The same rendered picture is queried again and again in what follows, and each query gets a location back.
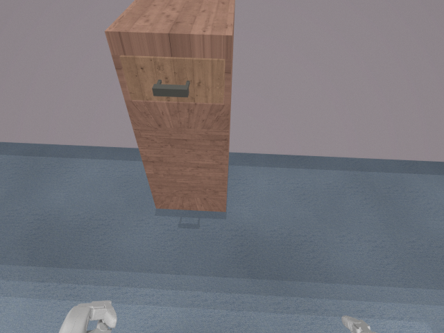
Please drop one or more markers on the left robot hand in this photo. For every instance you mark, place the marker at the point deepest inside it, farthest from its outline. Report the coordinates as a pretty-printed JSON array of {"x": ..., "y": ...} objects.
[{"x": 79, "y": 316}]

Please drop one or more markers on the drawer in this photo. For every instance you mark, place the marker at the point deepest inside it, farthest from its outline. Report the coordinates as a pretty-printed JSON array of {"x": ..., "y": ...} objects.
[{"x": 206, "y": 76}]

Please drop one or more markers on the handle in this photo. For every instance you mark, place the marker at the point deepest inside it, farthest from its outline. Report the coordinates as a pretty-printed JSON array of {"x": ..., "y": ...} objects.
[{"x": 171, "y": 90}]

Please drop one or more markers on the right robot hand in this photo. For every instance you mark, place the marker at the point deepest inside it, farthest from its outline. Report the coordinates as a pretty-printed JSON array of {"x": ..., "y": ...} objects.
[{"x": 356, "y": 326}]

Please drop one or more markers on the cabinet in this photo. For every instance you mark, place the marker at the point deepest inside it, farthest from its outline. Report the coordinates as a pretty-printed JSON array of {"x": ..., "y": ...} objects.
[{"x": 184, "y": 146}]

